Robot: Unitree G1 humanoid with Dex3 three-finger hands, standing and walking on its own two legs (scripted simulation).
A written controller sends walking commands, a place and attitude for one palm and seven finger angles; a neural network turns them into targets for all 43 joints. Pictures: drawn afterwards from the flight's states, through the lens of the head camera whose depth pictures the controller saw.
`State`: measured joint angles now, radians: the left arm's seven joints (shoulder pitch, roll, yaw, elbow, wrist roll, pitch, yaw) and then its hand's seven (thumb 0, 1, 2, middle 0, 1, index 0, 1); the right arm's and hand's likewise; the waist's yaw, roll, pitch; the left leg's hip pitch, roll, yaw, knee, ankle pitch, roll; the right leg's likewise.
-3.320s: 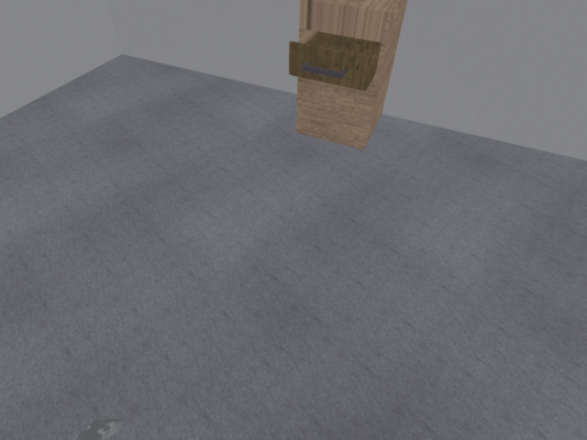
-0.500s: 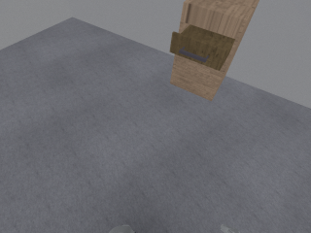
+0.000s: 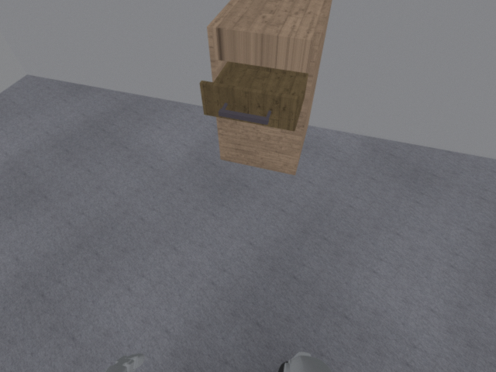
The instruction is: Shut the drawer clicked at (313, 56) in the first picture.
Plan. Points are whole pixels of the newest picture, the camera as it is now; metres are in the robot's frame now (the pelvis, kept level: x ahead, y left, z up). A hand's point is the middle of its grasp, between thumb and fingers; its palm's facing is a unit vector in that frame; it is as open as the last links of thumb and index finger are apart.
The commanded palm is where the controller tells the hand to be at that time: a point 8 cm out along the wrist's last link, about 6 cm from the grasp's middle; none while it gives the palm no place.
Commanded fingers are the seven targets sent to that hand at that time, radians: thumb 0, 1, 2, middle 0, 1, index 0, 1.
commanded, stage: walk to a spot facing it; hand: left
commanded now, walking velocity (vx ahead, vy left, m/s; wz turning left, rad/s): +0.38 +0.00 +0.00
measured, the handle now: (245, 113) +1.03 +0.01 -0.24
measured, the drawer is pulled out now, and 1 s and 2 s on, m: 0.18 0.18 0.18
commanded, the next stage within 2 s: turn to face it in 0.42 s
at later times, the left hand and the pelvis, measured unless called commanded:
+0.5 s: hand out of the picture +0.14 +0.16 -0.17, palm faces +0.21 -0.96 -0.16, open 7.3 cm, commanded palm none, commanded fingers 0.00 0.90 0.90 -0.20 -0.30 -0.20 -0.30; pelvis +0.20 +0.00 +0.00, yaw +7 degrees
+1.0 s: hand (165, 267) +0.36 +0.19 -0.16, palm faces -0.01 -0.96 -0.27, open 7.3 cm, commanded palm none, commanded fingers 0.00 0.90 0.90 -0.20 -0.30 -0.20 -0.30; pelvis +0.29 -0.01 -0.01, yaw -6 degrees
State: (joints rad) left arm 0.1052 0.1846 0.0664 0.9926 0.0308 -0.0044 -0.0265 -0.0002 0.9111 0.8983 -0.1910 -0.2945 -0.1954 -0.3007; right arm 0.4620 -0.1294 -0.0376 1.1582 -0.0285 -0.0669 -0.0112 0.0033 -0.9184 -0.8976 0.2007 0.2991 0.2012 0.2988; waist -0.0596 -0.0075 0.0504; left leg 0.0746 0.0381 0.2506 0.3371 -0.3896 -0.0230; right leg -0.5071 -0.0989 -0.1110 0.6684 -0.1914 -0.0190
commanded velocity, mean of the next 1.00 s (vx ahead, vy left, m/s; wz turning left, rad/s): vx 0.15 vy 0.00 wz -0.14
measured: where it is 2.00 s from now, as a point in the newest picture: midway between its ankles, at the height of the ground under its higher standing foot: (261, 340)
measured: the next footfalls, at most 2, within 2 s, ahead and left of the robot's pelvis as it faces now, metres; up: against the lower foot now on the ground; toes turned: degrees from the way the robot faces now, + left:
right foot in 0.04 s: +0.17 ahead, -0.12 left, +0.00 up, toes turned -8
left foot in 0.54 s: +0.34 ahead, +0.14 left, +0.00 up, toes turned +15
